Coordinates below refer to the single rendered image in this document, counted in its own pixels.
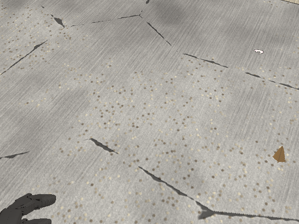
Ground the robot left hand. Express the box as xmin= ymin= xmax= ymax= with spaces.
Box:
xmin=0 ymin=193 xmax=56 ymax=224

